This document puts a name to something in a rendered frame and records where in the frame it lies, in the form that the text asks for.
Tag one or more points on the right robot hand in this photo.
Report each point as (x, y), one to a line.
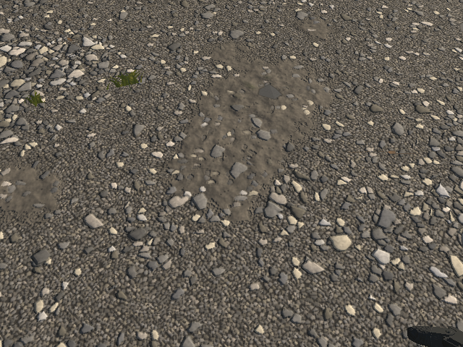
(436, 336)

